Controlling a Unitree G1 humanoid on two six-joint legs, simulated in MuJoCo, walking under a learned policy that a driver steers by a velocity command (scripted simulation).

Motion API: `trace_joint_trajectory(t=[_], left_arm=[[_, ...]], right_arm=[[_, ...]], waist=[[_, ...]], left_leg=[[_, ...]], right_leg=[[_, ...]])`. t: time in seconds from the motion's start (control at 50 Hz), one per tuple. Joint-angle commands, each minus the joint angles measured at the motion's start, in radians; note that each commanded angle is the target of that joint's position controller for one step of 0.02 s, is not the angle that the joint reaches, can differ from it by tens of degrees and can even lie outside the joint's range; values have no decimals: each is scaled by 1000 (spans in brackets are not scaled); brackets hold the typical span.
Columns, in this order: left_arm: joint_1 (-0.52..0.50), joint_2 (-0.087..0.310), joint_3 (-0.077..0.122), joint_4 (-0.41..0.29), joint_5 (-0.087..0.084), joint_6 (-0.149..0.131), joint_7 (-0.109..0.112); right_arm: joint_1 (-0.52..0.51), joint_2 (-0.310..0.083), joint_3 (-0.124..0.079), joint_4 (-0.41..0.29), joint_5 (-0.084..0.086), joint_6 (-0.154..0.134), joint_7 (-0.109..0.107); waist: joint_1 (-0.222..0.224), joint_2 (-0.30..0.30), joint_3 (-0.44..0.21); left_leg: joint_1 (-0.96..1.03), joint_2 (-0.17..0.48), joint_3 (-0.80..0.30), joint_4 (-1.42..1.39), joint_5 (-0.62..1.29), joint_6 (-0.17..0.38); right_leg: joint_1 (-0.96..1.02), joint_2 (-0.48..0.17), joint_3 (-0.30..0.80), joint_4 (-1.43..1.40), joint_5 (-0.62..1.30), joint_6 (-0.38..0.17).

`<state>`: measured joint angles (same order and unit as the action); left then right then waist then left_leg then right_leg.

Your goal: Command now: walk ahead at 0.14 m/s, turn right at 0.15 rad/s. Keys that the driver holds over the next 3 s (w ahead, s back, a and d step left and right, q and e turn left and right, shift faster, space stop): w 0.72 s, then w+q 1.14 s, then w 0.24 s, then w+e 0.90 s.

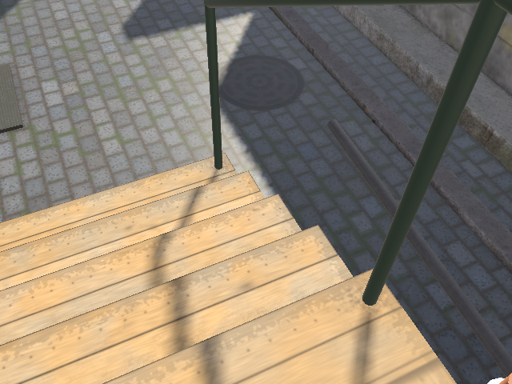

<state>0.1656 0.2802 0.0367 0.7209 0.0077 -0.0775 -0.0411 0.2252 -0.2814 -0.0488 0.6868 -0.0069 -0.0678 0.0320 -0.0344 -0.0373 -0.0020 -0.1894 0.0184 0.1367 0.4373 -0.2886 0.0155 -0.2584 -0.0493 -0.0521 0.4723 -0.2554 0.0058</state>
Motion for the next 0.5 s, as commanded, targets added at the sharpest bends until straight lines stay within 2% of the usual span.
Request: trace_joint_trajectory(t=[0.02,0.04,0.06,0.08,0.1,0.12,0.14,0.16,0.18,0.22,0.24,0.26,0.28,0.3,0.32,0.34,0.36,0.38,0.4,0.42,0.44,0.46,0.48,0.5], left_arm=[[105,231,71,-62,-4,-29,14],[199,233,84,-30,28,-24,25],[224,175,71,-15,32,-28,40],[206,106,50,-19,31,-36,51],[183,57,30,-21,27,-41,50],[134,49,23,-31,19,-41,46],[75,57,23,-54,13,-38,43],[9,75,26,-79,12,-36,43],[-10,103,33,-87,15,-32,41],[7,130,39,-86,30,-19,26],[11,142,42,-80,35,-10,14],[16,146,42,-70,38,2,1],[34,121,36,-58,41,6,-4],[59,79,25,-43,55,3,-1],[70,-6,4,-43,72,0,2],[47,-61,-16,-106,76,-29,-21],[-31,-20,-4,-79,51,-48,-18],[-44,15,3,-58,40,-56,0],[-17,48,12,-29,51,-54,14],[-4,26,8,-21,76,-48,21],[-12,2,0,-14,84,-40,12],[-31,-11,-2,-11,73,-32,1],[-94,33,16,-68,-99,7,-20],[-102,-1,1,-73,-102,36,-17]], right_arm=[[50,-95,-27,-62,-36,-17,0],[-80,-123,-38,-95,-42,-25,-2],[-124,-98,-33,-90,-48,-31,-12],[-91,-92,-33,-67,-53,-36,-24],[-65,-86,-34,-53,-59,-39,-30],[-52,-68,-32,-51,-68,-40,-32],[-15,-56,-30,-34,-75,-38,-30],[15,-42,-27,-18,-75,-33,-21],[26,-31,-24,-7,-66,-28,-6],[42,-36,-21,2,-45,-34,24],[64,-41,-19,11,-35,-43,30],[95,-46,-19,22,-33,-57,30],[129,-57,-25,34,-31,-73,24],[186,-79,-35,44,-38,-88,12],[301,-135,-52,65,-56,-99,-11],[364,-246,-68,29,-34,-96,-28],[405,-180,-55,60,-50,-95,-33],[306,-134,-42,59,-47,-87,-23],[252,-63,-17,44,-49,-76,-21],[231,-12,8,58,-45,-70,-21],[195,13,18,48,-45,-64,-26],[181,16,18,41,-44,-62,-32],[220,-103,-26,72,85,-20,26],[204,-101,-27,78,93,3,46]], waist=[[50,-90,-158],[141,-123,-61],[160,-147,12],[140,-159,25],[104,-111,28],[64,-75,47],[27,-43,54],[-2,-36,56],[-5,-60,50],[0,-46,53],[-3,-29,60],[-9,-20,61],[-11,-19,52],[-29,14,26],[-71,152,-24],[-87,342,-81],[-126,193,40],[-77,139,104],[-43,101,76],[-7,107,67],[17,95,74],[14,90,65],[16,-3,65],[14,28,46]], left_leg=[[-278,-6,-12,145,-178,-2],[-378,-28,-49,223,-262,15],[-463,6,-96,365,-313,43],[-481,36,-145,513,-340,57],[-483,51,-180,591,-312,69],[-458,55,-181,597,-258,75],[-401,54,-162,521,-196,79],[-272,37,-119,432,-155,78],[-169,17,-86,389,-121,69],[-110,11,-77,262,-18,59],[-79,9,-76,174,52,60],[-20,0,-70,109,92,63],[60,-20,-61,108,77,67],[145,-8,-88,112,69,85],[243,106,-270,10,82,171],[434,344,-834,-184,74,425],[391,373,-891,-245,-172,396],[313,360,-775,-234,-250,338],[244,323,-681,-246,-215,309],[184,297,-586,-255,-103,283],[125,275,-516,-282,-17,258],[104,242,-446,-310,26,247],[147,162,-338,-270,456,169],[108,127,-252,-245,639,146]], right_leg=[[370,-239,341,-106,121,-341],[324,-281,457,-223,-197,-363],[302,-306,508,-305,-347,-335],[266,-333,524,-341,-328,-316],[236,-331,501,-352,-297,-297],[186,-297,435,-362,-258,-268],[136,-247,350,-381,-227,-237],[48,-184,247,-386,-184,-201],[-16,-141,181,-375,-137,-185],[-26,-145,168,-322,-143,-200],[-25,-167,186,-288,-168,-221],[-41,-180,199,-245,-195,-240],[-71,-168,202,-187,-225,-246],[-104,-132,180,-73,-223,-229],[-169,-27,105,208,-199,-160],[-484,152,85,481,-339,-76],[-642,107,238,628,-303,-93],[-692,63,221,738,-207,-101],[-649,31,186,760,-142,-102],[-590,-1,176,731,-88,-107],[-545,-28,159,679,-28,-101],[-516,-27,135,614,37,-83],[-518,-19,27,551,97,-61],[-440,-2,7,456,153,-35]])
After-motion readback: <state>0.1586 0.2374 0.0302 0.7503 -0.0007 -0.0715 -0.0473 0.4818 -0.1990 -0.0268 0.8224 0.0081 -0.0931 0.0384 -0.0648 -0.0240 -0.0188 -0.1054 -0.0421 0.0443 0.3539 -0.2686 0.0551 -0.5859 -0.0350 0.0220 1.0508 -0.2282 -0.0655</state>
